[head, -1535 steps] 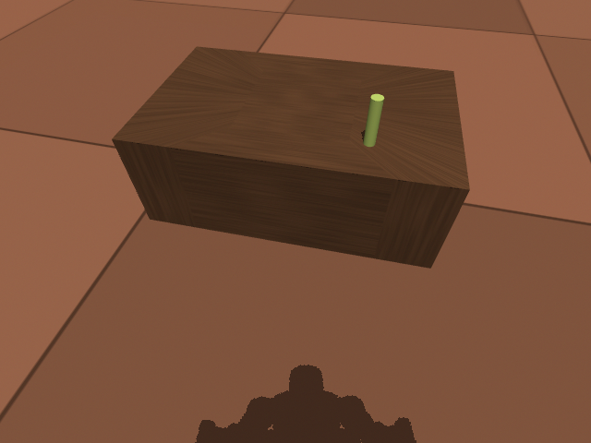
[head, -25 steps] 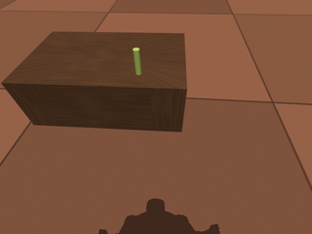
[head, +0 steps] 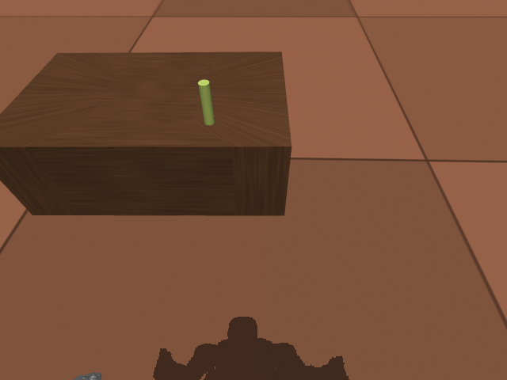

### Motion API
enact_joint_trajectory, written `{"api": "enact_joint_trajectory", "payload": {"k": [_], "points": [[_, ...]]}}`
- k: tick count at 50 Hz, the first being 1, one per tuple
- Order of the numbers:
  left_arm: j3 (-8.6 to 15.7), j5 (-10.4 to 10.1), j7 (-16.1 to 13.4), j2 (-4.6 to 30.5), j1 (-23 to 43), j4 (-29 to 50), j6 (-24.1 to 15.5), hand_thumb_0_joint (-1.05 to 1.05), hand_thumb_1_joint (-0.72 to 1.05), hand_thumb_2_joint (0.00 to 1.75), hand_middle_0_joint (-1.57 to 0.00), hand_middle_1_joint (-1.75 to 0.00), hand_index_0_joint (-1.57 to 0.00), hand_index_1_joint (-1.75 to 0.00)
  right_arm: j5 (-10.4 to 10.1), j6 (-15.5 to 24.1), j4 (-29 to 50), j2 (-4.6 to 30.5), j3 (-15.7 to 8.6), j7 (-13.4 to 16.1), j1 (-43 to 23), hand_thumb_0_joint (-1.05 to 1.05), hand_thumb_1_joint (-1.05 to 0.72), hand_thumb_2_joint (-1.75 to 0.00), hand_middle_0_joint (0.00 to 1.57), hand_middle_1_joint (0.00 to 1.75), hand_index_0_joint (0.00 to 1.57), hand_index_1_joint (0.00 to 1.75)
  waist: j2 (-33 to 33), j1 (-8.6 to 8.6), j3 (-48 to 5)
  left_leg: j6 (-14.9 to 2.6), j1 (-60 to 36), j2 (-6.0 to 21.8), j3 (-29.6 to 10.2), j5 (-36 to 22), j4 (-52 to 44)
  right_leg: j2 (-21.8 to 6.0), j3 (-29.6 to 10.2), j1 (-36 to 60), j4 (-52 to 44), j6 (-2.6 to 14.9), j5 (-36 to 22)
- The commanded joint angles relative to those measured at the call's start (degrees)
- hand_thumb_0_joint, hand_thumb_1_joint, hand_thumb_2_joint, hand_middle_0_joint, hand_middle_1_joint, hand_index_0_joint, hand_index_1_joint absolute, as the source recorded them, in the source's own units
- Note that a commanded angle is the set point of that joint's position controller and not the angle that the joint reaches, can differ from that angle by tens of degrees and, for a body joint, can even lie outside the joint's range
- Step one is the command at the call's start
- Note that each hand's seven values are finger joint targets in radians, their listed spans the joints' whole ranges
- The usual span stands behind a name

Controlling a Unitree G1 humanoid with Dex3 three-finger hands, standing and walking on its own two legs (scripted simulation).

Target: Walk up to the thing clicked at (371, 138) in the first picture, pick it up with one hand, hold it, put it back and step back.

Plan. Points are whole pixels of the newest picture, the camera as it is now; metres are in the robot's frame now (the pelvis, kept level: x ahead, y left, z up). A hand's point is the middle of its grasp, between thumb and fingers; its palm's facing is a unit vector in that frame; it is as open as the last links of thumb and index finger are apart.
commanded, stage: step back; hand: left
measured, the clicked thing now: (206, 103) +1.12 +0.20 -0.23
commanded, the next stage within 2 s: stand in 0.08 s
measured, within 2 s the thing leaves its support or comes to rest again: neither
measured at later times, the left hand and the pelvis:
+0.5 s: hand out of the picture +0.07 +0.24 -0.14, palm faces -0.02 -0.94 -0.33, open 7.4 cm; pelvis -0.02 -0.01 +0.01, yaw +0 degrees
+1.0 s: hand out of the picture +0.03 +0.24 -0.14, palm faces -0.03 -0.94 -0.34, open 7.4 cm; pelvis -0.03 -0.01 +0.01, yaw +0 degrees
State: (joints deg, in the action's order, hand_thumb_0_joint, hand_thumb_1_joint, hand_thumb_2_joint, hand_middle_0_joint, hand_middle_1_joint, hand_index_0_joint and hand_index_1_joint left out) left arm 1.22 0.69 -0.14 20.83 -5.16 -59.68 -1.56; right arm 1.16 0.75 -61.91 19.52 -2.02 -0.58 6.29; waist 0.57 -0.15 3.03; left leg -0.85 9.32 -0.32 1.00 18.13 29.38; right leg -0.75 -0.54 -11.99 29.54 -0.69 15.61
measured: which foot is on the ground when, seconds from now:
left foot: down 0.00-1.00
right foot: down 0.00-1.00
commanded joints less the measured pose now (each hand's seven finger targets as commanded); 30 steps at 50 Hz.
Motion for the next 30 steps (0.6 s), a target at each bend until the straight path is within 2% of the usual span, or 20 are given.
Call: {"api": "enact_joint_trajectory", "payload": {"k": [1, 3, 4, 5, 6, 11, 13, 14, 15, 16, 19, 22, 23, 25, 26, 28, 30], "points": [[2.92, -0.15, -1.12, 13.07, 2.45, 3.34, -1.17, 0.00, 0.90, 0.90, -0.20, -0.30, -0.20, -0.30, 0.20, 0.96, 2.99, 12.40, -3.06, 1.22, -2.07, 0.00, -0.90, -0.90, 0.20, 0.30, 0.20, 0.30, -1.23, -0.03, -6.46, -1.04, 0.70, 6.22, -4.33, -20.95, -4.12, -6.57, -5.57, 6.10, -1.84, 4.01, -20.70], [2.57, -0.14, -1.02, 12.34, 3.58, 3.46, -0.94, 0.00, 0.90, 0.90, -0.20, -0.30, -0.20, -0.30, 0.31, 0.91, 2.92, 12.52, -3.02, 1.09, -3.22, 0.00, -0.90, -0.90, 0.20, 0.30, 0.20, 0.30, 0.57, -0.17, -5.24, -1.56, 0.45, 7.26, -5.76, -17.83, -6.84, -5.31, -4.50, 4.37, -2.09, 3.49, -16.86], [1.58, -1.15, -0.76, 9.92, 3.32, 2.12, -0.55, 0.00, 0.90, 0.90, -0.20, -0.30, -0.20, -0.30, -0.74, 1.34, 3.04, 12.73, -2.15, 1.06, -3.83, 0.00, -0.90, -0.90, 0.20, 0.30, 0.20, 0.30, 0.36, -0.23, -5.79, -1.62, -1.90, 8.43, -7.99, -25.05, -9.46, -5.21, -4.62, 5.71, -3.60, 2.50, -20.36], [1.55, -1.05, -0.71, 10.03, 2.88, 1.93, -0.49, 0.00, 0.90, 0.90, -0.20, -0.30, -0.20, -0.30, -0.81, 1.52, 3.00, 12.82, -2.22, 1.06, -4.57, 0.00, -0.90, -0.90, 0.20, 0.30, 0.20, 0.30, 0.26, -0.54, -7.08, -1.19, -4.15, 8.42, -7.33, -28.87, -8.66, -5.55, -4.35, 6.45, -4.44, 2.32, -22.87], [1.49, -0.91, -0.82, 10.33, 2.96, 1.75, -0.37, 0.00, 0.90, 0.90, -0.20, -0.30, -0.20, -0.30, -0.89, 1.47, 2.81, 12.99, -2.24, 1.21, -4.63, 0.00, -0.90, -0.90, 0.20, 0.30, 0.20, 0.30, 0.26, -0.16, -6.99, -1.02, -5.20, 8.33, -6.90, -30.30, -8.72, -5.36, -4.04, 6.44, -5.09, 2.15, -23.73], [1.31, -0.56, -0.86, 10.84, 4.36, 0.65, -0.51, 0.00, 0.90, 0.90, -0.20, -0.30, -0.20, -0.30, -0.97, 1.34, 1.98, 12.27, -1.69, 1.19, -4.96, 0.00, -0.90, -0.90, 0.20, 0.30, 0.20, 0.30, -0.28, 0.40, -8.10, -0.21, -7.43, 7.98, -5.53, -29.35, -11.00, -6.33, -4.32, 9.56, -7.90, 1.93, -25.86], [1.25, -0.51, -0.79, 10.76, 4.42, 0.23, -0.54, 0.00, 0.90, 0.90, -0.20, -0.30, -0.20, -0.30, -0.90, 1.28, 1.89, 12.27, -1.55, 1.18, -5.69, 0.00, -0.90, -0.90, 0.20, 0.30, 0.20, 0.30, 0.60, 0.26, -7.71, -0.11, -7.07, 7.89, -5.34, -27.59, -11.82, -6.39, -4.32, 10.24, -9.18, 1.66, -24.67], [1.27, -0.58, -0.75, 10.95, 4.70, -0.11, -0.43, 0.00, 0.90, 0.90, -0.20, -0.30, -0.20, -0.30, -0.91, 1.21, 1.63, 11.89, -1.31, 1.21, -5.50, 0.00, -0.90, -0.90, 0.20, 0.30, 0.20, 0.30, 0.24, 0.35, -6.29, 0.16, -5.76, 7.66, -5.26, -23.68, -13.02, -6.20, -4.58, 9.71, -9.99, 1.44, -21.13], [1.24, -0.34, -0.69, 10.93, 4.47, -0.19, -0.48, 0.00, 0.90, 0.90, -0.20, -0.30, -0.20, -0.30, -0.86, 1.29, 1.70, 12.20, -1.36, 1.18, -5.82, 0.00, -0.90, -0.90, 0.20, 0.30, 0.20, 0.30, 0.74, 0.21, -6.61, 0.15, -6.67, 7.82, -5.20, -24.88, -13.11, -6.29, -4.42, 9.62, -10.12, 1.56, -22.16], [1.23, -0.47, -0.63, 11.09, 4.54, -0.57, -0.45, 0.00, 0.90, 0.90, -0.20, -0.30, -0.20, -0.30, -0.97, 1.24, 1.48, 11.76, -1.18, 1.11, -6.17, 0.00, -0.90, -0.90, 0.20, 0.30, 0.20, 0.30, 0.10, 0.11, -5.57, 0.26, -6.37, 7.65, -5.44, -22.03, -13.75, -6.30, -4.72, 8.72, -11.13, 1.52, -20.02], [1.21, -0.19, -0.60, 11.16, 4.38, -0.92, -0.62, 0.00, 0.90, 0.90, -0.20, -0.30, -0.20, -0.30, -0.93, 1.31, 1.25, 11.88, -1.14, 1.08, -5.58, 0.00, -0.90, -0.90, 0.20, 0.30, 0.20, 0.30, -0.26, 0.53, -6.59, 0.20, -7.52, 7.88, -5.13, -22.56, -13.86, -6.48, -4.61, 8.78, -11.46, 1.49, -20.67], [0.99, -0.21, -0.46, 10.86, 3.97, -1.55, -0.56, 0.00, 0.90, 0.90, -0.20, -0.30, -0.20, -0.30, -0.81, 1.16, 0.76, 11.88, -1.01, 0.87, -6.23, 0.00, -0.90, -0.90, 0.20, 0.30, 0.20, 0.30, -0.43, 0.16, -3.57, 0.34, -5.87, 7.50, -5.67, -13.70, -15.44, -6.28, -4.97, 6.00, -13.68, 1.38, -12.90], [0.91, -0.12, -0.41, 10.82, 3.97, -1.52, -0.61, 0.00, 0.90, 0.90, -0.20, -0.30, -0.20, -0.30, -0.73, 1.04, 0.81, 11.98, -1.00, 0.79, -6.28, 0.00, -0.90, -0.90, 0.20, 0.30, 0.20, 0.30, -0.46, 0.26, -3.37, 0.21, -5.69, 7.34, -5.47, -12.22, -15.36, -6.32, -5.23, 5.75, -14.43, 1.25, -12.26], [1.00, -0.06, -0.45, 11.32, 4.07, -1.45, -0.82, 0.00, 0.90, 0.90, -0.20, -0.30, -0.20, -0.30, -0.69, 1.04, 0.68, 11.93, -1.08, 0.63, -5.71, 0.00, -0.90, -0.90, 0.20, 0.30, 0.20, 0.30, -1.27, 0.53, -4.63, 0.12, -6.44, 7.53, -5.57, -13.35, -15.01, -6.71, -5.34, 6.14, -14.19, 1.51, -13.62], [0.89, -0.05, -0.48, 11.08, 3.94, -1.57, -0.79, 0.00, 0.90, 0.90, -0.20, -0.30, -0.20, -0.30, -0.66, 0.92, 0.46, 11.89, -1.01, 0.63, -5.35, 0.00, -0.90, -0.90, 0.20, 0.30, 0.20, 0.30, -1.20, 0.62, -3.39, 0.31, -4.83, 7.25, -5.65, -10.86, -15.44, -6.50, -5.40, 5.53, -14.89, 1.35, -11.18], [0.81, -0.18, -0.42, 10.94, 3.12, -1.82, -0.83, 0.00, 0.90, 0.90, -0.20, -0.30, -0.20, -0.30, -0.63, 1.02, 0.07, 12.15, -1.04, 0.52, -5.39, 0.00, -0.90, -0.90, 0.20, 0.30, 0.20, 0.30, -0.51, 0.20, -3.79, 0.10, -5.46, 7.51, -5.85, -9.74, -15.50, -6.57, -5.67, 5.28, -15.02, 1.50, -9.68], [0.80, -0.17, -0.37, 11.29, 2.89, -1.80, -0.90, 0.00, 0.90, 0.90, -0.20, -0.30, -0.20, -0.30, -0.58, 1.08, -0.02, 12.27, -1.06, 0.50, -4.73, 0.00, -0.90, -0.90, 0.20, 0.30, 0.20, 0.30, -0.33, 0.39, -4.04, 0.13, -4.94, 7.52, -5.87, -10.44, -15.65, -6.61, -5.62, 5.75, -14.82, 1.57, -10.77]]}}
